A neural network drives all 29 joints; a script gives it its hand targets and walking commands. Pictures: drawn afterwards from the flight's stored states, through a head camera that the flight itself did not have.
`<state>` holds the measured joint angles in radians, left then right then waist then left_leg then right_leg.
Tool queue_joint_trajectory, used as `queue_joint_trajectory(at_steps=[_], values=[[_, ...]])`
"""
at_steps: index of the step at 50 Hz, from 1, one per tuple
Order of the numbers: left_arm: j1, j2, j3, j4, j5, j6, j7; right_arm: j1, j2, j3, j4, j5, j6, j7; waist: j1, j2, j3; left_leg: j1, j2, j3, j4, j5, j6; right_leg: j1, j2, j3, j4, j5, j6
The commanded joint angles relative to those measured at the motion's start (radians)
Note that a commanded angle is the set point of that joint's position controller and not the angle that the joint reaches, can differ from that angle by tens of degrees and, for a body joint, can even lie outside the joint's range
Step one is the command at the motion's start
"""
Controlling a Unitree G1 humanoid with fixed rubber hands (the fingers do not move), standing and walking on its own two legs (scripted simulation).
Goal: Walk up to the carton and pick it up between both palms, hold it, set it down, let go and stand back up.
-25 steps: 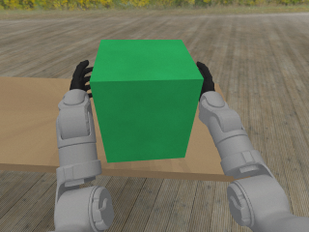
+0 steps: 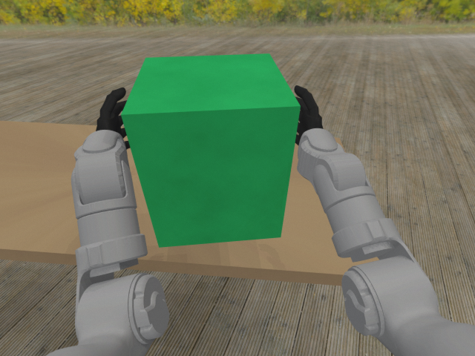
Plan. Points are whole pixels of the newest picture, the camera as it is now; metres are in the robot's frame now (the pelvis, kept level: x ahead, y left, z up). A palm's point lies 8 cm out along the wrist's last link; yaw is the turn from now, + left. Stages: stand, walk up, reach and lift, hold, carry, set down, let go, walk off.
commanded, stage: hold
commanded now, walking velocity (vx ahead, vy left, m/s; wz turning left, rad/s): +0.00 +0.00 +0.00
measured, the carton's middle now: (214, 149) +0.40 +0.01 +0.22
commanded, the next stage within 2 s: none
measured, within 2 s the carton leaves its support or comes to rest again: neither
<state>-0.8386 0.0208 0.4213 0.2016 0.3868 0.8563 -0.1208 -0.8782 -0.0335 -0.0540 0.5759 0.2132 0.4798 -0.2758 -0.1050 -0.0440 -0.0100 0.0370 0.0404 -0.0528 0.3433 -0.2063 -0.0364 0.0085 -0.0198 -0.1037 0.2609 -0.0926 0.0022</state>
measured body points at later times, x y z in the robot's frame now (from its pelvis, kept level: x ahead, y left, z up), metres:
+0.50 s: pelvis +0.01 +0.00 +0.00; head -0.07 +0.01 +0.44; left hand +0.38 +0.15 +0.27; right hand +0.37 -0.16 +0.26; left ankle +0.00 +0.14 -0.75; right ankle +0.05 -0.12 -0.75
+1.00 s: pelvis +0.00 +0.00 +0.00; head -0.08 +0.02 +0.44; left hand +0.38 +0.16 +0.27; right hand +0.37 -0.14 +0.26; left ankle +0.00 +0.14 -0.75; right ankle +0.05 -0.12 -0.75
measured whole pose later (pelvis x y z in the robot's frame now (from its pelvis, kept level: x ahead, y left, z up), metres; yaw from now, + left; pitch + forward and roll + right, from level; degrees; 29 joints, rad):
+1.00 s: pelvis +0.00 +0.00 +0.00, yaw +1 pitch -10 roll -1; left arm -0.84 0.02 0.42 0.21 0.40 0.87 -0.14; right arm -0.88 -0.03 -0.06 0.56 0.22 0.51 -0.29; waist -0.11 -0.03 -0.02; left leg 0.03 0.04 -0.06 0.34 -0.20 -0.04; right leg 0.00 -0.01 -0.09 0.27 -0.10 0.00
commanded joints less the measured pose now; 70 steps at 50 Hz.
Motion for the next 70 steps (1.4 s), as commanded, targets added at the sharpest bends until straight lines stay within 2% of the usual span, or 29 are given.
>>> queue_joint_trajectory(at_steps=[1,4,8,15,23,27,34,38,43,47,54,58,64,70], values=[[-0.628,-0.550,-0.467,-0.047,-0.179,-0.046,-0.130,-0.754,0.554,0.294,-0.267,0.124,-0.040,0.125,-0.036,0.122,-0.285,-0.210,-0.082,0.089,-0.086,0.158,-0.011,0.321,0.098,0.006,0.026,0.062,0.021],[-0.614,-0.557,-0.480,-0.071,-0.173,-0.041,-0.131,-0.726,0.547,0.296,-0.261,0.133,-0.032,0.129,-0.040,0.145,-0.280,-0.204,-0.075,0.079,-0.090,0.177,-0.021,0.321,0.103,0.002,0.032,0.074,0.019],[-0.600,-0.559,-0.491,-0.091,-0.174,-0.038,-0.130,-0.713,0.539,0.316,-0.281,0.148,-0.025,0.129,-0.039,0.141,-0.293,-0.176,-0.080,0.081,-0.069,0.244,-0.032,0.319,0.102,0.003,0.031,0.102,0.016],[-0.573,-0.554,-0.500,-0.139,-0.183,-0.035,-0.126,-0.713,0.559,0.376,-0.358,0.183,-0.016,0.122,-0.019,0.094,-0.323,-0.143,-0.088,0.084,-0.046,0.334,-0.026,0.334,0.107,0.012,0.032,0.180,0.024],[-0.577,-0.527,-0.463,-0.119,-0.171,-0.027,-0.135,-0.729,0.586,0.398,-0.383,0.180,0.002,0.117,0.006,0.032,-0.307,-0.178,-0.098,0.096,-0.074,0.226,0.009,0.330,0.091,0.027,0.024,0.143,0.039],[-0.594,-0.517,-0.452,-0.094,-0.172,-0.027,-0.133,-0.739,0.597,0.393,-0.366,0.173,0.005,0.117,0.013,0.028,-0.304,-0.192,-0.098,0.099,-0.084,0.178,0.020,0.326,0.085,0.036,0.021,0.116,0.041],[-0.609,-0.517,-0.433,-0.062,-0.164,-0.023,-0.150,-0.722,0.581,0.348,-0.300,0.158,0.017,0.113,-0.007,0.054,-0.270,-0.205,-0.096,0.101,-0.097,0.135,0.014,0.316,0.083,0.034,0.013,0.075,0.037],[-0.633,-0.526,-0.447,-0.062,-0.173,-0.028,-0.154,-0.734,0.574,0.324,-0.298,0.149,0.012,0.116,-0.021,0.082,-0.284,-0.223,-0.090,0.097,-0.098,0.132,0.004,0.319,0.088,0.029,0.021,0.060,0.031],[-0.638,-0.536,-0.434,-0.020,-0.163,-0.035,-0.157,-0.740,0.557,0.291,-0.259,0.124,0.005,0.127,-0.024,0.111,-0.254,-0.263,-0.081,0.090,-0.120,0.082,0.000,0.322,0.088,0.022,0.027,0.026,0.026],[-0.654,-0.549,-0.448,-0.042,-0.173,-0.047,-0.150,-0.752,0.562,0.292,-0.264,0.130,-0.009,0.132,-0.026,0.121,-0.294,-0.239,-0.080,0.085,-0.104,0.132,-0.012,0.331,0.092,0.019,0.037,0.060,0.022],[-0.633,-0.541,-0.434,-0.028,-0.163,-0.054,-0.146,-0.759,0.560,0.310,-0.275,0.133,-0.018,0.133,-0.014,0.091,-0.299,-0.220,-0.087,0.091,-0.094,0.163,-0.009,0.321,0.093,0.016,0.028,0.065,0.027],[-0.613,-0.540,-0.446,-0.051,-0.170,-0.054,-0.142,-0.749,0.568,0.338,-0.306,0.151,-0.021,0.127,-0.011,0.082,-0.327,-0.183,-0.090,0.090,-0.076,0.223,-0.012,0.334,0.095,0.019,0.031,0.114,0.029],[-0.591,-0.521,-0.433,-0.061,-0.161,-0.045,-0.147,-0.741,0.582,0.365,-0.330,0.164,-0.013,0.113,0.001,0.044,-0.320,-0.172,-0.101,0.098,-0.068,0.234,0.001,0.339,0.088,0.029,0.029,0.154,0.041],[-0.600,-0.526,-0.453,-0.087,-0.171,-0.040,-0.152,-0.718,0.584,0.369,-0.336,0.171,-0.002,0.104,-0.015,0.057,-0.316,-0.163,-0.103,0.094,-0.068,0.231,-0.001,0.325,0.086,0.031,0.026,0.160,0.041]])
